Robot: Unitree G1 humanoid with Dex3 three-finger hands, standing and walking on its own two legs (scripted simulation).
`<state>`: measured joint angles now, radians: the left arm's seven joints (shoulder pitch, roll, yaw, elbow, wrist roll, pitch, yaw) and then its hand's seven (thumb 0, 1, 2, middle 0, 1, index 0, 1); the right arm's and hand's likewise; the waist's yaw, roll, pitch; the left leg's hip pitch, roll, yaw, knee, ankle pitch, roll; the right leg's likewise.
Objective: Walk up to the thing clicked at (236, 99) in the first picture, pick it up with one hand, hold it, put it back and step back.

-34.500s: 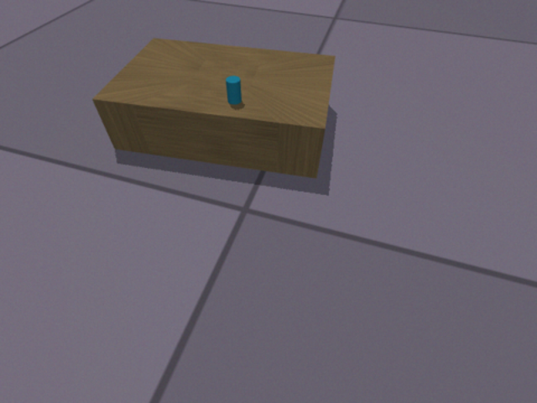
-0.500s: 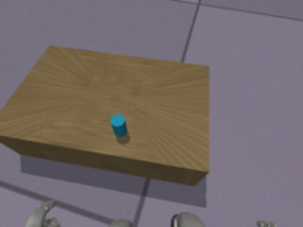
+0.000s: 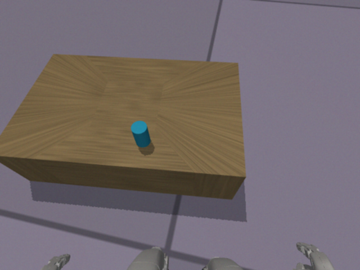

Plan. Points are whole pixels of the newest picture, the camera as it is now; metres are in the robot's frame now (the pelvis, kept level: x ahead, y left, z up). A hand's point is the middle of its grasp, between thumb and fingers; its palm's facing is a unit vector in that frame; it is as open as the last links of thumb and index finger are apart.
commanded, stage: step back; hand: left
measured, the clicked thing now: (141, 134) +0.66 +0.19 -0.37
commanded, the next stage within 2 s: none
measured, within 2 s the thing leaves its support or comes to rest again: neither
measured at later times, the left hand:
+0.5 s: hand out of the picture -0.04 +0.30 -0.15, palm faces +0.01 -0.94 -0.35, open 7.4 cm
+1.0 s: hand out of the picture -0.19 +0.25 -0.12, palm faces -0.01 -0.89 -0.45, open 7.4 cm
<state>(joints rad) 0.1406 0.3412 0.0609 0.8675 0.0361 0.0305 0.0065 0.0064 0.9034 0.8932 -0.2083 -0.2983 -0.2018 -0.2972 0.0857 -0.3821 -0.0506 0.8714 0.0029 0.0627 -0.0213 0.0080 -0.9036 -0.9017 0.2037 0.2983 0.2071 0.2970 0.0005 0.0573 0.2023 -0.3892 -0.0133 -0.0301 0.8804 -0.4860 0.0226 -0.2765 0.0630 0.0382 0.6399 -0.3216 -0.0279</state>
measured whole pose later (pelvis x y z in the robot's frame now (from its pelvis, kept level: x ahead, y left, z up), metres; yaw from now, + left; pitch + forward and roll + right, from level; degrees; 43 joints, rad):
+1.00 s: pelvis -0.30 -0.02 +0.01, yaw +0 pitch -1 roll +2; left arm 0.17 0.36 0.09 0.78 0.05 0.07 0.00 0.01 0.90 0.89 -0.21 -0.30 -0.20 -0.30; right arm 0.25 -0.41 -0.04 0.87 -0.01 0.03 -0.04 0.01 -0.90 -0.90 0.20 0.30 0.21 0.30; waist 0.01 0.03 0.13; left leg -0.39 -0.07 -0.08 0.98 -0.47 -0.03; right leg -0.36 -0.03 0.00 0.62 -0.25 -0.02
